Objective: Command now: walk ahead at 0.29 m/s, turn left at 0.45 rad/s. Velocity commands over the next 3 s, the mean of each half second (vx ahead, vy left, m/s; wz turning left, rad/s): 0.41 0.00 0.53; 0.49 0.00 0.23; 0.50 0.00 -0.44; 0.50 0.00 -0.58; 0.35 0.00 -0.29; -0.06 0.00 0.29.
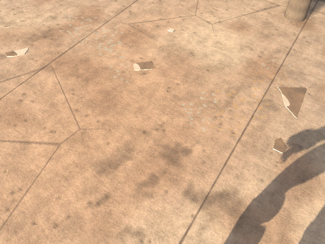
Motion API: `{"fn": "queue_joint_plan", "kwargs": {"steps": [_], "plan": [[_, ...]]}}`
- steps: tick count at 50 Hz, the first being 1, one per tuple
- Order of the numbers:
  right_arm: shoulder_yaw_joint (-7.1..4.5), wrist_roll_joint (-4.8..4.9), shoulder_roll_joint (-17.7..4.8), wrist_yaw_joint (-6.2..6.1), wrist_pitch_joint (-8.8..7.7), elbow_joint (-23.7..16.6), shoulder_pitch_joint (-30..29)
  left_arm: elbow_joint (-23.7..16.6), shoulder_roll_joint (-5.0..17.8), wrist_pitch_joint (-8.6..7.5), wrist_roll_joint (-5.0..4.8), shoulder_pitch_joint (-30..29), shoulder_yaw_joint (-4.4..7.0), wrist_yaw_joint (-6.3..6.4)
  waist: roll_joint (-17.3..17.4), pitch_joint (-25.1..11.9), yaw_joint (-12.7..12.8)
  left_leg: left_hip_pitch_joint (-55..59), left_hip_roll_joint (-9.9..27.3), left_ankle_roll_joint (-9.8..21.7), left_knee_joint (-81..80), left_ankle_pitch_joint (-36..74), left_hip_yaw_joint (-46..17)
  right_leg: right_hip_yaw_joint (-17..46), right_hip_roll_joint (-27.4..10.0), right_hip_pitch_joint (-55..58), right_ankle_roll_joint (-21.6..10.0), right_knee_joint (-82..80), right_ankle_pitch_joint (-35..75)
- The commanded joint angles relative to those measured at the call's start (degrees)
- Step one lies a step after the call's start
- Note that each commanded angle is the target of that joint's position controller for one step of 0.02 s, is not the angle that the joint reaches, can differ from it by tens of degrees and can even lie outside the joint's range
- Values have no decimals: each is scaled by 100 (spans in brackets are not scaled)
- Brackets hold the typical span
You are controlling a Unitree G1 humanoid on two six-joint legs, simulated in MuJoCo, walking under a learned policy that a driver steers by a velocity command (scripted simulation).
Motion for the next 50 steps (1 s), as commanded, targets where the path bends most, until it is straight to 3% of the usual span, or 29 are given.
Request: {"fn": "queue_joint_plan", "kwargs": {"steps": [1,4,7,9,10,11,12,13,14,15,16,17,19,22,25,29,33,34,35,36,37,38,39,40,41,43,45,48,50], "plan": [[-88,-5,-458,90,-147,-659,-609,-373,764,-198,-39,-349,180,3,-588,376,63,-1679,570,-88,142,511,-198,1944,-1804,870,-913,-2149,-819],[27,-31,-223,238,-153,-746,-672,-316,967,-222,-25,-384,256,-61,-605,179,97,-347,469,-171,-1001,962,290,584,-1352,284,-668,-2001,207],[13,-8,-347,287,-106,-823,-604,-185,1206,-189,-143,-179,335,-154,-631,128,103,314,250,-70,-1757,926,650,358,-1535,285,-645,-1756,-115],[-93,-31,-506,271,-59,-672,-101,-134,1166,-141,-183,-214,313,-188,-484,74,-215,1255,-102,156,-2272,1045,1016,54,-1535,-72,-461,-1046,30],[-265,-9,-792,225,-35,-485,564,-112,973,-144,-118,-145,236,-199,-270,-200,-533,2185,-364,345,-2387,967,1048,-284,-1316,-407,-279,36,766],[-482,30,-1315,148,-25,-286,1559,-242,626,-167,36,-278,109,-193,697,-464,-997,3310,224,744,-2928,702,-222,-695,-889,-1434,122,2246,593],[-539,-31,-2096,138,-144,-490,1579,-781,179,-304,125,-425,-31,-155,2153,-811,-676,4140,1630,1865,-4330,-728,-4083,103,148,-3563,478,4233,-1662],[-385,-43,-1575,221,-302,-596,1450,-792,754,-436,-163,-777,67,-178,1008,-850,-897,4092,1961,2021,-4998,-1480,-4684,1016,-32,-4166,364,4904,-1295],[-269,-86,-1249,235,-390,-572,1247,-812,897,-510,-283,-882,102,-217,882,-389,-724,3726,1890,1858,-4865,-1185,-4041,1031,-283,-4396,168,4833,-741],[-193,-98,-995,239,-415,-623,938,-695,875,-543,-168,-752,88,-196,525,-170,-503,3187,1621,1634,-4678,-440,-3320,1026,-506,-4059,103,4431,-232],[-145,-119,-852,219,-395,-681,590,-593,855,-540,-2,-662,101,-173,408,-21,-295,2645,1312,1449,-4600,319,-2661,1059,-658,-3603,129,3869,190],[-110,-174,-787,186,-391,-755,390,-556,851,-501,54,-610,121,-188,500,0,-149,2269,1065,1347,-4690,754,-2258,1060,-694,-3174,160,3555,482],[-123,-178,-836,105,-428,-737,362,-492,747,-418,97,-669,102,-205,415,-50,-87,2092,877,1358,-4780,1775,-1822,913,-531,-2917,314,3146,934],[-162,-78,-903,-16,-430,-508,747,-595,505,-369,106,-1250,5,-190,259,72,-235,2140,690,1239,-4716,2664,-1370,882,-310,-2913,499,1933,1646],[-191,-36,-940,-89,-387,-327,1043,-730,332,-403,29,-1937,-85,-271,464,162,-461,2043,517,1049,-4653,2659,-1211,821,-47,-2516,536,737,2320],[-214,23,-936,-123,-323,-90,1365,-889,386,-481,-22,-2487,-93,-391,478,274,-638,2453,709,1008,-4411,2567,-1568,917,48,-2401,405,9,2463],[-227,-36,-909,-170,-227,64,1375,-822,534,-567,-15,-2260,-22,-447,712,233,-520,2929,921,878,-3981,3529,-1704,787,95,-1807,111,-259,1940],[-230,-50,-918,-160,-208,52,1316,-746,665,-580,-2,-1916,49,-420,802,20,-343,3003,821,805,-3565,4572,-1620,602,239,-1274,-29,-332,1672],[-192,-67,-856,-137,-197,17,1210,-593,848,-590,17,-1240,147,-380,775,-477,21,2858,558,656,-2753,5352,-1386,498,227,-218,-249,-425,1851],[-102,-143,-689,-112,-203,-139,1038,-473,1078,-580,97,-190,211,-335,552,-1361,515,1925,293,478,-1338,4570,-1281,1277,-547,1575,-673,-56,1897],[60,-82,-135,-76,-267,-93,1990,-220,1493,-520,110,622,343,-323,-1196,-2379,257,-345,-676,-34,1009,1094,-838,3962,-1991,3991,-1717,-191,936],[54,18,-427,-71,-333,-11,2041,-92,1027,-506,-70,759,236,-373,-1431,-2346,349,-1112,-698,-52,1697,-632,-1090,5206,-2222,3998,-1753,-1030,-132],[-58,93,-842,-53,-363,-132,1258,-145,720,-470,-126,328,145,-324,-882,-1264,426,-1488,-357,-31,1924,-231,-1011,4357,-2013,3111,-1477,-1194,-509],[-46,31,-872,-55,-393,-285,690,-201,626,-424,-65,-74,93,-290,-380,-642,326,-1395,-92,-1,1720,222,-736,3635,-1797,2146,-1299,-1342,-128],[-49,-81,-802,-40,-428,-382,334,-181,523,-393,-7,-297,45,-281,-163,-162,175,-1276,89,4,1363,481,-590,3151,-1577,1337,-1248,-1530,455],[-27,-136,-579,4,-444,-403,425,-149,421,-407,49,-403,-16,-283,-411,-14,-153,-780,332,-14,822,716,-467,2708,-1221,600,-1230,-1801,1199],[51,-174,-342,22,-451,-424,437,-73,506,-420,-58,-337,-3,-268,-507,33,-260,-717,395,-115,240,671,-273,2403,-1122,322,-1339,-1963,1721],[175,-250,-155,52,-533,-634,-207,-7,801,-378,-129,-216,87,-192,-411,167,-118,-476,339,-285,-1138,1509,-74,1879,-895,-29,-1266,-2085,2050],[203,-205,-132,100,-586,-706,-671,60,906,-325,-165,-15,120,-165,-390,192,55,-33,132,-357,-2008,2335,9,1661,-727,-208,-1099,-2024,1994]]}}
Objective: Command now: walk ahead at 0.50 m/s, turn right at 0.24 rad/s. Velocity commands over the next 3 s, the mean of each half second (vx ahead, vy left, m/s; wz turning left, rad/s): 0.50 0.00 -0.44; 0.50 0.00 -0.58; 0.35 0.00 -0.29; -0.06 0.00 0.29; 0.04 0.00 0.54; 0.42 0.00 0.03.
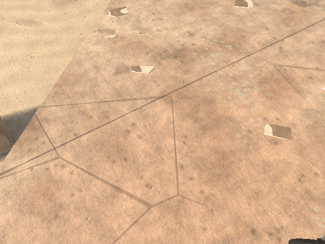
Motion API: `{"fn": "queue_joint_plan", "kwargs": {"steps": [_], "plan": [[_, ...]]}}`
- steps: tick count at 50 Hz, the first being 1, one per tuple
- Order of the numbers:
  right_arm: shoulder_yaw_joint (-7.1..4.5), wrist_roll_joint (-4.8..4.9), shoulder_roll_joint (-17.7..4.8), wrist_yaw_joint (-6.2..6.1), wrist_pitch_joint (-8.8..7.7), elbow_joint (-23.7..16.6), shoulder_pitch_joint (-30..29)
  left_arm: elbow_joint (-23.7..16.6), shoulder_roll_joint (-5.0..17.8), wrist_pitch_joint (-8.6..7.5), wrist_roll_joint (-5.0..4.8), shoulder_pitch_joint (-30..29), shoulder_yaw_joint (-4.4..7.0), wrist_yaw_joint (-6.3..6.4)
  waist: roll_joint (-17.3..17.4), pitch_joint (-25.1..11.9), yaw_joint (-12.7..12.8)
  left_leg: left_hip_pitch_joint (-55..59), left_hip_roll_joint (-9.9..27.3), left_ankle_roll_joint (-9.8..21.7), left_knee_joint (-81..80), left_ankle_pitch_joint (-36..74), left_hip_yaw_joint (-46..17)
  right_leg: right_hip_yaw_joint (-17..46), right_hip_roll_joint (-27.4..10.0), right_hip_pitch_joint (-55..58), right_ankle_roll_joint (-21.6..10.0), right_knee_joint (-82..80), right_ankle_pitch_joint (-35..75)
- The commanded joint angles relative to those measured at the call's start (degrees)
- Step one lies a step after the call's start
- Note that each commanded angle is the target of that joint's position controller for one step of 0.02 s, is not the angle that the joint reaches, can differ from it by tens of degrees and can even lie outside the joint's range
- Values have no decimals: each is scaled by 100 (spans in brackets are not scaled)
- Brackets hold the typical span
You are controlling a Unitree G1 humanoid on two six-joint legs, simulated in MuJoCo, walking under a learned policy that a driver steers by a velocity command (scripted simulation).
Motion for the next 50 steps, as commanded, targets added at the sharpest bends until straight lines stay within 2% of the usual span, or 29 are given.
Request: {"fn": "queue_joint_plan", "kwargs": {"steps": [1,5,7,8,9,10,11,12,13,14,15,17,20,22,25,29,31,32,33,34,35,36,37,38,39,40,44,48,50], "plan": [[-9,36,-206,64,-137,-403,-355,-447,1042,-54,-72,-329,240,63,-589,-32,-139,854,-272,-139,-1082,1109,167,990,-1210,-670,-958,-663,1160],[-139,116,-503,110,-204,-530,-650,-355,1093,57,-113,30,255,97,-703,-88,-148,1307,-376,-23,-1798,1087,-17,1486,-1464,-210,-696,-181,573],[-256,119,-672,82,-227,-415,-170,-368,1037,108,-68,15,240,113,-740,-274,-485,2167,-408,179,-2085,766,91,1508,-1345,-280,-489,415,727],[-366,69,-885,36,-239,-309,436,-411,841,103,-18,0,174,103,-651,-644,-811,3118,-173,371,-2118,644,-35,1311,-1014,-582,-299,1288,876],[-475,-24,-1296,-28,-214,-228,1410,-600,422,83,136,3,23,97,132,-1569,-1183,4586,984,740,-1996,449,-1146,854,-586,-1431,-53,3099,-371],[-542,-81,-1633,18,-117,-86,1634,-783,106,0,-58,755,-76,99,1898,-2157,-805,5701,2082,1582,-2690,-802,-3631,408,-115,-3134,195,4813,-2399],[-437,-17,-1066,44,-102,-88,1525,-642,694,17,-186,571,59,124,1159,-1674,-932,5329,1918,1556,-2994,-1748,-3845,699,-456,-3736,249,5567,-2114],[-341,23,-746,34,-103,-97,1267,-724,924,50,-186,53,137,121,663,-1000,-980,4732,1686,1344,-3022,-1469,-2849,638,-646,-3883,248,5696,-1568],[-281,-9,-594,47,-106,-89,938,-747,863,86,-124,-168,144,130,338,-690,-828,4115,1417,1229,-3119,-728,-2151,548,-831,-3658,284,5585,-1143],[-245,-30,-444,60,-106,-44,706,-802,801,121,-63,-317,161,119,358,-401,-699,3656,1195,1192,-3273,-193,-1636,548,-956,-3540,306,5329,-891],[-239,-61,-402,53,-129,-5,571,-835,705,176,-68,-322,166,90,471,-258,-565,3299,1068,1140,-3443,170,-1206,542,-1073,-3290,320,5168,-717],[-283,-29,-426,43,-201,95,517,-914,481,273,-72,-397,128,57,408,-159,-476,3020,1022,1194,-3686,745,-690,450,-1117,-3142,366,4955,-523],[-375,-4,-634,6,-236,274,570,-1106,364,328,-7,-754,84,20,157,-21,-476,3056,1088,1275,-3865,1295,-130,447,-1157,-3341,441,4236,-5],[-410,-2,-751,-20,-209,359,575,-1175,314,305,-16,-1008,45,-54,102,20,-542,3104,996,1200,-3909,1393,306,341,-1135,-3217,413,3535,610],[-459,49,-932,-54,-152,493,731,-1350,294,264,-13,-1591,0,-168,12,172,-745,3209,978,1081,-3920,1425,777,46,-1032,-2981,308,2674,1149],[-536,172,-1140,-55,-34,684,985,-1645,424,279,-23,-2106,28,-268,28,311,-821,3831,1159,905,-3613,1927,1102,-231,-895,-2940,33,2103,698],[-586,217,-1318,-80,42,702,976,-1702,597,310,4,-1938,120,-282,199,53,-613,4046,1147,781,-2902,3711,1328,-561,-556,-2367,-199,2008,106],[-604,244,-1388,-96,90,698,952,-1623,765,334,7,-1480,221,-267,246,-257,-318,4015,1073,702,-2139,4582,1463,-735,-303,-1690,-350,1921,-81],[-566,259,-1314,-117,122,673,908,-1381,1041,362,-15,-561,396,-214,146,-732,189,3551,870,529,-953,4705,1650,-787,-40,-363,-564,1583,220],[-444,102,-1036,-137,95,567,1023,-1157,1521,427,-45,403,591,-93,-453,-1261,547,2085,615,254,847,2810,1658,339,-655,1439,-902,1508,338],[-175,-98,-248,-50,-55,201,1540,-1251,2144,354,-86,112,630,-76,-1879,-1828,-237,-388,-568,-76,2775,-2328,976,3745,-2102,3078,-2013,840,-825],[-247,113,-765,18,-249,169,865,-1408,1607,266,-54,272,482,-104,-1132,-2273,282,-964,-511,17,3250,-2315,-171,4588,-2321,3172,-2028,63,-1507],[-306,297,-998,47,-337,5,371,-1329,1312,182,-7,67,388,-120,-873,-1398,289,-1322,-286,131,3079,-1709,-131,3774,-2172,2556,-1753,-53,-1061],[-272,215,-914,6,-381,23,339,-1343,1169,146,-17,-262,338,-112,-428,-950,14,-1063,-47,166,2594,-1218,-119,3128,-1930,1722,-1567,-25,-459],[-296,51,-924,-36,-375,84,365,-1399,995,147,-4,-632,282,-95,-317,-649,-226,-665,109,111,2114,-951,-115,2596,-1705,970,-1435,-57,217],[-324,0,-948,-34,-319,106,488,-1485,895,138,75,-833,238,-67,-473,-570,-426,-256,209,68,1893,-753,-165,2318,-1560,470,-1405,-165,707],[-255,-73,-663,-37,-127,63,338,-1357,1007,97,56,-773,267,54,-425,-327,-526,51,97,-248,941,-199,44,1668,-1280,-427,-1425,-384,1650],[-130,-38,-394,22,-146,-143,-581,-1163,1101,151,-10,-436,300,154,-608,-141,-175,453,-240,-321,-847,1323,99,1307,-887,-741,-1045,-285,1066],[-125,33,-420,79,-183,-229,-934,-1059,1146,177,-33,-207,315,171,-650,-103,-27,729,-405,-302,-1345,1639,94,1478,-936,-735,-966,-225,715]]}}
Over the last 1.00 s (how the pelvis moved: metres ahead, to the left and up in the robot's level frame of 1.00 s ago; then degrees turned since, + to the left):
0.48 0.19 0.01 23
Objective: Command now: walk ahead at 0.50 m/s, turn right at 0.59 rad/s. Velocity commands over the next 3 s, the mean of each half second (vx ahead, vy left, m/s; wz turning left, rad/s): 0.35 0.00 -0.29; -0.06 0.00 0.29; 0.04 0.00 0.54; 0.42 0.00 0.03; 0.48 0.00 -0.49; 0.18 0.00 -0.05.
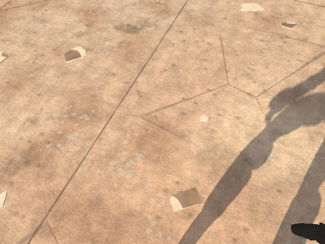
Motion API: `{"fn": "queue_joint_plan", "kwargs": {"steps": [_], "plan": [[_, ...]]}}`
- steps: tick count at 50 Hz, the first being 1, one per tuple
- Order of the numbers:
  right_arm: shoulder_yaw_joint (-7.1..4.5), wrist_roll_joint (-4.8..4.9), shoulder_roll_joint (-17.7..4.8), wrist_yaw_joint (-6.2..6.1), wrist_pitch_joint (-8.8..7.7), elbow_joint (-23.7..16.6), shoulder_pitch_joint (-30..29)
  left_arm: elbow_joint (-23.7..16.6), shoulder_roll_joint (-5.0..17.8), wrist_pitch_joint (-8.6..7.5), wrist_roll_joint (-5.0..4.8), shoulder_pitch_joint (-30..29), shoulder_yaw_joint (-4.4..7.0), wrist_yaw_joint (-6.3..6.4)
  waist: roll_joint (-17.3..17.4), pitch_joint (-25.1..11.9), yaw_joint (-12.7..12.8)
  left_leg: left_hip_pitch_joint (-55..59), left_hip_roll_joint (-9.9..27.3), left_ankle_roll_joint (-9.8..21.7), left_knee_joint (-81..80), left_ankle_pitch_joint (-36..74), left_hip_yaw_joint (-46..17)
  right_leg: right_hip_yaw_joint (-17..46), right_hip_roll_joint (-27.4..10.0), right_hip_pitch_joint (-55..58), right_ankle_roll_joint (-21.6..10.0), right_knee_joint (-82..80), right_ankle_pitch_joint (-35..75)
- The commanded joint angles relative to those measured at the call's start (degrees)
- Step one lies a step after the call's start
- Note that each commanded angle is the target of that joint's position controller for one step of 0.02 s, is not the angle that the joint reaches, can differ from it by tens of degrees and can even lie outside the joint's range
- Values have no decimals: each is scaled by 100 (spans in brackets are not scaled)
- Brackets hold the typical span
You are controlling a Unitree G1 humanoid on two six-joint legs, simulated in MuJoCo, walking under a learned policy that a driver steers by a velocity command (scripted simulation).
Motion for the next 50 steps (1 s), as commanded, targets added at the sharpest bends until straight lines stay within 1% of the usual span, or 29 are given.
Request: {"fn": "queue_joint_plan", "kwargs": {"steps": [1,5,7,8,9,10,11,12,13,14,16,19,24,27,28,29,30,31,33,35,37,39,41,44,46,47,48,49,50], "plan": [[-67,86,-361,72,-115,-488,-618,-263,1035,-54,-52,69,294,69,-646,-167,44,930,-395,7,-724,606,220,1044,-1206,-554,-759,-495,826],[-170,100,-593,148,-194,-440,-396,-127,911,-5,-24,179,270,96,-884,-211,-93,1174,-351,304,-1097,2,129,1534,-1541,173,-605,104,872],[-285,41,-736,104,-234,-250,366,-121,720,15,12,133,207,68,-896,-538,-491,2307,-402,617,-1409,-193,337,1365,-1235,163,-395,898,1731],[-353,-45,-976,68,-254,-182,1142,-203,457,4,84,143,95,45,-505,-1291,-835,3652,328,986,-1229,-223,-352,1031,-936,-355,-198,2275,1316],[-507,-100,-1503,77,-190,46,1824,-231,118,-58,-55,991,-15,43,1173,-2106,-657,5689,1537,2002,-1558,-1258,-2804,277,-58,-2334,297,4327,-734],[-432,69,-1105,140,-158,138,1928,-164,485,-92,-110,979,18,66,1366,-1919,-737,5693,1875,2163,-2205,-2197,-4074,420,-139,-3258,407,5173,-2019],[-319,91,-739,124,-142,56,1533,-204,886,-87,-114,332,131,81,646,-1066,-833,4948,1686,1943,-2232,-1730,-3300,526,-347,-3473,446,5498,-1658],[-242,11,-580,114,-102,-31,1150,-294,900,-63,-32,-123,135,109,162,-696,-744,4223,1463,1794,-2150,-466,-2401,312,-524,-3240,496,5474,-1363],[-182,-13,-447,123,-86,-8,905,-379,837,-51,69,-349,143,115,33,-411,-595,3604,1266,1778,-2123,932,-1774,200,-650,-3074,555,5180,-1230],[-128,-36,-327,125,-102,23,797,-385,762,-22,119,-331,157,103,119,-430,-426,3277,1064,1686,-2115,1864,-1277,135,-845,-2743,578,4808,-1145],[-84,-32,-245,135,-117,161,702,-287,412,45,102,-138,75,92,353,-516,-262,2954,759,1624,-2203,2861,-626,-108,-876,-2254,682,3994,-990],[-151,9,-562,66,-36,335,609,-303,143,94,135,-301,-47,94,436,-785,-242,2762,662,1677,-2251,3465,-96,-343,-873,-1609,796,2710,-304],[-156,96,-709,13,151,605,846,-376,327,140,119,-913,-12,46,385,-814,-491,2859,674,1552,-2187,2410,4,-440,-748,-1033,689,1531,677],[-80,182,-572,17,206,717,780,-373,358,119,195,-982,30,47,264,-645,-347,2655,516,1279,-1830,1206,-147,-484,-688,-300,410,374,1304],[-10,129,-410,34,185,773,963,-404,564,101,249,-965,77,92,0,-692,-357,2420,291,1001,-1626,648,-144,-114,-1049,255,262,116,2390],[45,-38,-284,68,134,771,1298,-486,921,122,302,-938,143,165,-576,-983,-576,1968,-84,718,-1259,-562,27,386,-1763,1040,-38,560,4227],[91,12,-139,52,154,828,1641,-447,765,195,262,-1039,123,200,-1110,-1281,-702,1722,-255,495,-1136,-1713,236,578,-2098,1270,-524,820,4398],[70,65,-332,28,223,759,1341,-489,566,244,182,-1207,97,181,-1043,-1162,-557,1711,-237,385,-1047,-1761,272,542,-2013,1073,-584,854,4169],[-61,154,-699,-26,385,613,1031,-469,779,306,145,-1178,196,178,-944,-1031,-402,1437,-323,335,-529,-1111,303,437,-1939,985,-515,951,4506],[-102,153,-643,-39,538,554,1137,-384,841,335,140,-1053,239,217,-1178,-1168,-430,1435,-416,246,87,-1494,384,577,-2340,862,-738,864,5356],[-145,155,-581,-44,691,495,1072,-368,753,355,189,-1098,214,283,-1396,-1213,-290,1207,-490,111,1774,-3536,417,872,-2897,619,-1225,584,5736],[-203,182,-525,-116,892,517,1240,-352,751,348,201,-1555,200,318,-1014,-1014,-546,1300,-318,8,2394,-3742,269,411,-2784,6,-1169,413,4990],[-183,149,-396,-165,1016,564,1453,-319,739,353,158,-2053,216,342,-1097,-917,-759,1624,-181,-46,1772,-3104,362,-108,-2440,-345,-842,378,4236],[-185,151,-400,-18,988,492,1441,-116,741,448,114,-2023,242,403,-1134,-1074,-692,2034,-137,91,617,-2248,615,-446,-2343,-190,-666,607,3499],[-254,112,-543,109,935,548,1621,48,685,488,-24,-1957,240,447,-727,-847,-771,2533,-376,435,-834,-1060,792,-837,-2042,-591,-200,1146,2203],[-364,27,-988,83,907,377,1377,223,534,523,45,-1390,233,421,607,-467,-479,2652,153,805,-1558,1045,-263,-1338,-1444,-1373,383,2049,283],[-474,-199,-1730,33,881,141,1391,5,425,545,213,-1738,188,432,2107,-225,-634,2445,1848,1990,-2215,2900,-2510,-1289,-447,-2700,821,3496,-2729],[-452,-470,-1734,41,738,89,1401,-81,565,562,242,-2268,253,430,1482,-617,-906,1952,1960,2384,-2386,2097,-2659,-334,-444,-2436,760,4847,-3024],[-430,-388,-1610,-8,650,55,970,-8,614,599,111,-2175,296,413,982,-487,-649,1926,1481,2029,-2362,973,-2043,-147,-485,-2445,655,5254,-2368]]}}
Over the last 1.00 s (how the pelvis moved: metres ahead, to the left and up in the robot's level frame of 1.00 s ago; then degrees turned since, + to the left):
0.51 -0.11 0.00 -34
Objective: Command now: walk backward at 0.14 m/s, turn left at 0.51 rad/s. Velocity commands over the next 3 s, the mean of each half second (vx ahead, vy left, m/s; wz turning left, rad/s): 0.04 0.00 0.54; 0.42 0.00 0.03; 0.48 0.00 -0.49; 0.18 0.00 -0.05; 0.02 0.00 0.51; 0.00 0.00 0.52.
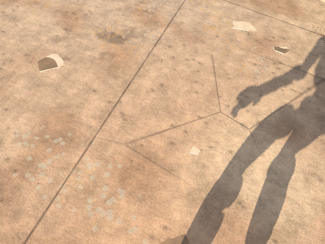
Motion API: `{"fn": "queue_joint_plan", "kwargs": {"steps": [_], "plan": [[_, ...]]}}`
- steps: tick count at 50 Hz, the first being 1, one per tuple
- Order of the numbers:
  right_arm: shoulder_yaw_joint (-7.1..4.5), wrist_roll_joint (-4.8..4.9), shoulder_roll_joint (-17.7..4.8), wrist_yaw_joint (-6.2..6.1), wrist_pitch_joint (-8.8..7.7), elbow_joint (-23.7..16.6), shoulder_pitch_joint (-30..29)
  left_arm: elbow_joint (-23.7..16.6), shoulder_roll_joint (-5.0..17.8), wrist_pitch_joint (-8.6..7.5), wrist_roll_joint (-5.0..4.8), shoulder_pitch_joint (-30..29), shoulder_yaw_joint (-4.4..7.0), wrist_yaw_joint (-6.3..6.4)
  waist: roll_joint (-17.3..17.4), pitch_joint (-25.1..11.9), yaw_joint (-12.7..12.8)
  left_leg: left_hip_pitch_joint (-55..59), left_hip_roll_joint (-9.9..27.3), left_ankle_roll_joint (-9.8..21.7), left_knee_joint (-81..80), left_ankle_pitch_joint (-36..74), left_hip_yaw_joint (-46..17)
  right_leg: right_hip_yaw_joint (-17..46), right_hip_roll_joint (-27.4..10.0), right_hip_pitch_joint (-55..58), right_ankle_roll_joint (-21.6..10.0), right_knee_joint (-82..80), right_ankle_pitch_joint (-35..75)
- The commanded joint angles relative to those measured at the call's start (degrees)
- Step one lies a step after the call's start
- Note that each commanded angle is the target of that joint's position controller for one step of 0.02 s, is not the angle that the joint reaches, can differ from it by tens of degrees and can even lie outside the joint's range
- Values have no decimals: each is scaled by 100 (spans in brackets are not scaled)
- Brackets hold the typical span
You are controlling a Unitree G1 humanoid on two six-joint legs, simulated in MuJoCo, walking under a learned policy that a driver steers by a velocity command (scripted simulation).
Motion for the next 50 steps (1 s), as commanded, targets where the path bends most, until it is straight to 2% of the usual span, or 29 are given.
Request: {"fn": "queue_joint_plan", "kwargs": {"steps": [1,2,3,6,12,16,19,20,21,22,23,24,25,26,28,31,35,37,39,40,41,42,43,44,45,46,47,48,50], "plan": [[-350,10,-1439,-127,-248,-544,-492,-291,575,2,-56,-107,215,30,1066,-628,231,265,1434,964,-2339,1986,-2129,636,354,-532,-85,2013,-149],[-281,184,-1170,-191,-246,-586,-684,-153,666,-2,-27,53,261,67,962,-668,272,534,1292,739,-2258,1608,-2066,660,326,-662,-26,2042,230],[-218,288,-1004,-246,-230,-594,-701,-126,641,-39,-26,104,271,60,956,-765,302,659,1156,677,-2213,1551,-1972,630,372,-599,45,2150,475],[-145,288,-764,-356,-227,-577,-329,-163,468,-164,-106,25,214,42,969,-945,120,1337,1078,772,-2227,1378,-2046,641,484,-697,158,1869,863],[-251,269,-973,-412,-177,-610,-169,-65,483,-284,-160,164,161,-71,1276,-725,1,1432,945,794,-2565,-171,-2663,693,528,31,273,-295,722],[-339,326,-1117,-367,-127,-630,-377,101,577,-426,-156,706,159,-239,1469,-805,227,587,684,787,-2904,-1610,-2932,425,706,1325,81,-1440,359],[-340,410,-1005,-375,-82,-707,-630,387,593,-544,-162,1438,151,-329,1450,-624,573,-48,339,513,-2939,-1834,-2978,295,624,2308,-296,-2900,908],[-323,454,-901,-376,-81,-821,-850,627,675,-563,-83,1956,169,-332,1302,-540,801,-511,-84,134,-2613,-1781,-2561,156,489,2967,-464,-3843,1392],[-291,516,-589,-362,-68,-707,-430,703,827,-575,-89,2003,209,-322,17,-817,525,-1180,-515,-41,-705,-1621,-1765,1072,-522,3660,-563,-3822,952],[-221,481,-353,-325,-129,-731,-232,488,926,-618,-7,1732,131,-304,-838,-838,337,-1898,-897,-62,782,-998,-1035,2402,-1599,3395,-947,-3929,15],[-326,449,-777,-286,-241,-1053,-719,310,1380,-721,210,1233,243,-340,-1184,-129,283,-2559,-498,-85,1211,-545,-1038,3523,-2164,2205,-1554,-4570,-1551],[-361,382,-980,-257,-314,-952,-583,174,1124,-813,107,736,183,-278,-1063,257,96,-2560,-309,-143,1664,1,-1135,3211,-1890,2033,-1473,-4779,-1573],[-376,302,-966,-221,-350,-754,-347,151,803,-843,24,582,92,-220,-928,198,37,-2484,-321,-232,1998,366,-1045,2662,-1561,2192,-1215,-4752,-1038],[-350,248,-826,-195,-369,-600,-192,156,729,-859,-11,761,54,-208,-787,41,103,-2400,-336,-306,2268,528,-901,2222,-1320,2356,-1066,-4705,-656],[-293,270,-631,-155,-468,-641,-466,340,678,-919,-62,1380,8,-222,-487,170,387,-2678,-269,-362,2335,869,-753,1737,-1183,2593,-1072,-4691,-76],[-184,337,-397,-125,-569,-833,-917,529,684,-920,-59,1984,-27,-264,-544,220,658,-2870,-11,-461,1627,1192,-403,1374,-1129,2943,-1165,-4714,477],[-23,368,-135,6,-677,-1078,-1474,562,944,-846,-102,2140,-21,-294,-714,283,896,-1717,184,-554,145,1313,276,835,-1080,2372,-1159,-4740,1251],[-22,406,-198,63,-711,-1128,-1518,616,1020,-824,-159,2321,-13,-341,-719,332,919,-1089,109,-464,-356,1087,386,815,-1158,2177,-1193,-4647,1389],[-69,458,-351,85,-749,-1132,-1275,651,1081,-784,-219,2330,5,-381,-776,341,681,-545,48,-295,-825,879,306,1030,-1331,2172,-1191,-4447,1459],[-128,480,-463,73,-766,-1037,-879,632,1130,-758,-232,2199,16,-390,-769,219,371,17,-25,-183,-1085,920,319,1035,-1351,2080,-1126,-4155,1883],[-256,493,-689,26,-767,-824,-178,599,1061,-759,-215,2104,-12,-397,-619,-159,-35,1028,-129,-36,-1284,992,328,862,-1180,1859,-988,-3421,2849],[-411,475,-1012,-52,-754,-611,723,535,787,-797,-153,2043,-102,-425,-292,-875,-505,2423,221,141,-1281,1002,-31,484,-787,1326,-735,-2034,3132],[-547,285,-1652,-141,-686,-525,1581,250,88,-885,-5,2252,-300,-458,1332,-2063,-629,4465,1874,727,-1326,471,-2055,-31,-96,-471,-288,332,1416],[-463,195,-1407,-93,-698,-429,1807,238,186,-997,-202,2229,-264,-427,1857,-2447,-620,4044,2455,1166,-2393,-560,-3907,664,294,-1062,-262,1553,-390],[-312,189,-1000,-44,-754,-439,1331,178,698,-1012,-387,1968,-89,-426,1410,-1548,-476,3274,2311,997,-2580,-998,-3259,940,-26,-1415,-372,2066,-67],[-223,255,-712,-23,-781,-467,850,129,704,-977,-390,1743,-67,-427,1346,-984,-268,2626,2048,813,-2697,-892,-2436,742,-286,-1458,-459,2021,433],[-155,280,-488,-4,-810,-481,438,171,609,-917,-314,1683,-60,-410,1136,-610,-98,2074,1764,704,-2896,-448,-1810,686,-442,-1306,-444,1769,911],[-123,254,-344,3,-856,-468,161,206,525,-837,-253,1709,-29,-400,1175,-371,70,1654,1527,593,-3059,109,-1224,689,-567,-1063,-425,1529,1270],[-136,200,-251,-4,-950,-375,2,249,254,-713,-237,1792,-61,-442,1012,-269,235,1329,1340,569,-3228,1032,-547,642,-582,-814,-394,1496,1751]]}}
Over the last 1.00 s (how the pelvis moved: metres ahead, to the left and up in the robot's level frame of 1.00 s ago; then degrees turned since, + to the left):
0.22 0.07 -0.02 5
